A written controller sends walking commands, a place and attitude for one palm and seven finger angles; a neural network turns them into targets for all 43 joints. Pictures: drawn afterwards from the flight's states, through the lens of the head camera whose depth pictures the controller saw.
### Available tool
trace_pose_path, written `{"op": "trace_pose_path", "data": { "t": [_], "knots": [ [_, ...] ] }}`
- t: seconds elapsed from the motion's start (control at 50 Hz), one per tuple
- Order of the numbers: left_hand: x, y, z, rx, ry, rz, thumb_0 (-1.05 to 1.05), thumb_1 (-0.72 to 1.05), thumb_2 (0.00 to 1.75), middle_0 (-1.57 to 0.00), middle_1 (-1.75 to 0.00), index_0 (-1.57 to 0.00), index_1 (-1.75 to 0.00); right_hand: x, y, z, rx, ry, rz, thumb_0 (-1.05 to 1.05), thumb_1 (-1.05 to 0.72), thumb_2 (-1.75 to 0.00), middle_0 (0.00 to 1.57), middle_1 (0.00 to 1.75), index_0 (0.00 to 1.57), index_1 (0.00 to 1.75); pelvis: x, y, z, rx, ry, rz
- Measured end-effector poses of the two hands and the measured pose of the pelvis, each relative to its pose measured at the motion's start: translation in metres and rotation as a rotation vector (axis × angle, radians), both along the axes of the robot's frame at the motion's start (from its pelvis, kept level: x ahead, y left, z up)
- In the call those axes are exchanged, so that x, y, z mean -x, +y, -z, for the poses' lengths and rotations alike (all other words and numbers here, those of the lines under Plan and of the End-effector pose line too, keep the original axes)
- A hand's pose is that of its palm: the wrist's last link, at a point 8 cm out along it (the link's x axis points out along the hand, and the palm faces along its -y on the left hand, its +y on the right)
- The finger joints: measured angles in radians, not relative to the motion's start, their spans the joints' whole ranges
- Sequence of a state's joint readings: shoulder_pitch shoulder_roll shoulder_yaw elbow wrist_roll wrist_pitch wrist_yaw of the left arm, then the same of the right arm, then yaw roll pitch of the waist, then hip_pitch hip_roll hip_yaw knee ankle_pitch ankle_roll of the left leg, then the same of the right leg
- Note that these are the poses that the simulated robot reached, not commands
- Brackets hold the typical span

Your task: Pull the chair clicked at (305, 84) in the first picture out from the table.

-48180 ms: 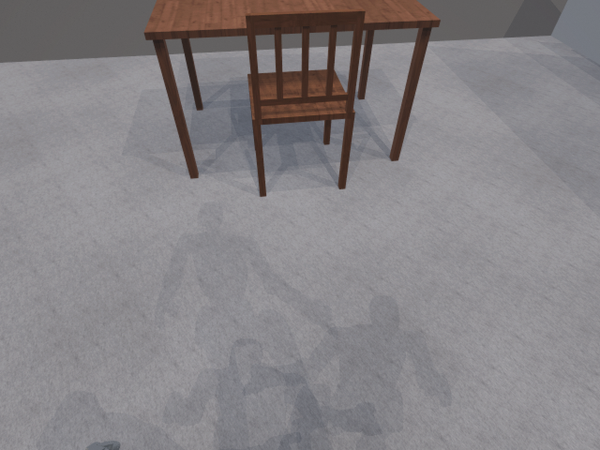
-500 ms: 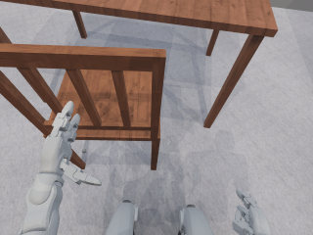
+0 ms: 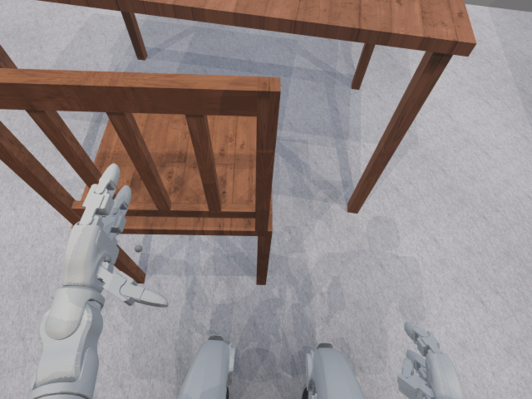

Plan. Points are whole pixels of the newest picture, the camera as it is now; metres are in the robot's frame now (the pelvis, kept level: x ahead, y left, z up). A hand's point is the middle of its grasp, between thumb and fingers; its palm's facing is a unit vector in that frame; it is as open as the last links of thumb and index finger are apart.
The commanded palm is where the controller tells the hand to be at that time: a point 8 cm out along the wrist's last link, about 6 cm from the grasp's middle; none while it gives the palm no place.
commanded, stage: aim the fingers beside a spindle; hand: left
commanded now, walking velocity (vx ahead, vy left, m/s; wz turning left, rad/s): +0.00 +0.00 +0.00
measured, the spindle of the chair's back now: (145, 166) +0.46 +0.22 +0.01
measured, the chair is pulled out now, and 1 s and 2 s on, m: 0.18 0.17 0.17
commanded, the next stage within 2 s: push the fingers through the gap in 0.18 s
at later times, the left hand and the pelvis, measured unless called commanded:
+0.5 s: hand (146, 235) +0.33 +0.19 +0.03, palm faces +0.01 -1.00 -0.04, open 17.0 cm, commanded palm +0.32 +0.24 +0.04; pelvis +0.00 +0.00 +0.00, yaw +0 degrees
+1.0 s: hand (143, 221) +0.35 +0.20 +0.03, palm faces +0.03 -1.00 -0.03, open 16.6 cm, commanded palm +0.34 +0.24 +0.04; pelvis -0.01 +0.00 +0.00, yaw +0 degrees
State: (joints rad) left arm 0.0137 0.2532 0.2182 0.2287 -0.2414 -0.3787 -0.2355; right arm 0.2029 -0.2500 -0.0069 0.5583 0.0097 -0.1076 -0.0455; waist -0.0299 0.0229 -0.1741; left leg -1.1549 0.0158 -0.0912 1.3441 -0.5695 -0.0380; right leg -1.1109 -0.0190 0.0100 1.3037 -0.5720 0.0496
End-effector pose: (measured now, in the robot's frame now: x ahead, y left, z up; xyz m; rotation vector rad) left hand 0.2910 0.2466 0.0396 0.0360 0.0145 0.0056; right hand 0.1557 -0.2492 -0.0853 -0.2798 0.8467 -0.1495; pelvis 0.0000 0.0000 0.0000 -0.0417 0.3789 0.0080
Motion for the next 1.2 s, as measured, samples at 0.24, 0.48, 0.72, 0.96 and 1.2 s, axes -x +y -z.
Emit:
{"op": "trace_pose_path", "data": {
  "t": [0.24,0.48,0.72,0.96,1.2],
  "knots": [
    [-0.001,0.0,0.001,-0.01,0.006,-0.013,-0.02,-0.5,0.3,-0.07,-0.08,-0.06,-0.08,-0.004,0.004,-0.002,-0.009,-0.008,-0.002,0.01,-0.9,-0.9,0.2,0.3,0.2,0.3,0.0,0.001,-0.001,-0.001,0.0,0.004],
    [-0.018,-0.005,0.005,-0.003,0.009,-0.001,-0.01,-0.5,0.3,-0.07,-0.08,-0.06,-0.08,-0.002,0.005,0.004,-0.002,0.015,-0.009,0.01,-0.9,-0.9,0.2,0.3,0.2,0.3,0.0,0.002,0.001,0.0,0.007,-0.001],
    [-0.032,0.0,0.001,-0.011,-0.006,-0.01,-0.01,-0.5,0.3,-0.07,-0.08,-0.12,-0.11,0.015,-0.001,0.006,0.003,0.075,0.016,0.01,-0.9,-0.9,0.2,0.3,0.2,0.3,0.001,0.001,-0.002,-0.002,0.01,0.003],
    [-0.041,0.005,0.004,0.0,-0.023,-0.023,-0.02,-0.5,0.3,-0.06,-0.08,-0.17,-0.15,0.03,-0.005,0.013,0.027,0.107,0.015,0.01,-0.9,-0.9,0.2,0.3,0.2,0.3,0.013,-0.001,0.003,0.002,0.007,-0.01],
    [-0.041,-0.003,0.003,-0.009,-0.008,-0.013,-0.01,-0.5,0.3,-0.07,-0.08,-0.09,-0.1,0.039,-0.002,0.008,0.005,0.095,0.03,0.01,-0.9,-0.9,0.2,0.3,0.2,0.3,0.016,0.0,0.0,-0.004,-0.005,0.002]
  ]
}}
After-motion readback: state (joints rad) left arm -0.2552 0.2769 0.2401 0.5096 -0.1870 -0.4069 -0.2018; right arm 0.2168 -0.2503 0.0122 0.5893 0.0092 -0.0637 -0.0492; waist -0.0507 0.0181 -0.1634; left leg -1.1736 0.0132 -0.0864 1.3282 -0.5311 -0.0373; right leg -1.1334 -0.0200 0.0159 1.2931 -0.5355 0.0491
